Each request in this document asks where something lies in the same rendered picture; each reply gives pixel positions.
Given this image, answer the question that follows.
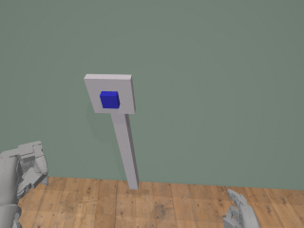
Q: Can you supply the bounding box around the right robot hand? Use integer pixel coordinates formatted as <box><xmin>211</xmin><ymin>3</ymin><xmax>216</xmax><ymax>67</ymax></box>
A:
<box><xmin>223</xmin><ymin>189</ymin><xmax>260</xmax><ymax>228</ymax></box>

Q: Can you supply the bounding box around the left robot hand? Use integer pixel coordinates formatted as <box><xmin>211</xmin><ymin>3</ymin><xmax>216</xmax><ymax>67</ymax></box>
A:
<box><xmin>0</xmin><ymin>141</ymin><xmax>48</xmax><ymax>205</ymax></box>

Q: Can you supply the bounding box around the left robot forearm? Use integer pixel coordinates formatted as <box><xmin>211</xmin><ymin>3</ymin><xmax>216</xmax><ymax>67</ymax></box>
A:
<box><xmin>0</xmin><ymin>203</ymin><xmax>23</xmax><ymax>228</ymax></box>

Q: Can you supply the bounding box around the panel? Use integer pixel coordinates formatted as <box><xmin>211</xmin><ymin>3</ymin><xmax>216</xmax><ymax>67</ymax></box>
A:
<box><xmin>84</xmin><ymin>74</ymin><xmax>140</xmax><ymax>190</ymax></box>

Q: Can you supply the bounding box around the button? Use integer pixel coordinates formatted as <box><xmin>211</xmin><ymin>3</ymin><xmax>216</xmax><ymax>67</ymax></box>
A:
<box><xmin>100</xmin><ymin>91</ymin><xmax>120</xmax><ymax>109</ymax></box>

